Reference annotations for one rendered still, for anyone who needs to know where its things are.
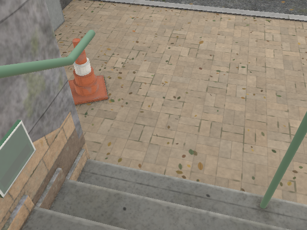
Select stairs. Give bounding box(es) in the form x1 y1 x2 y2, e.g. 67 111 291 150
22 159 307 230

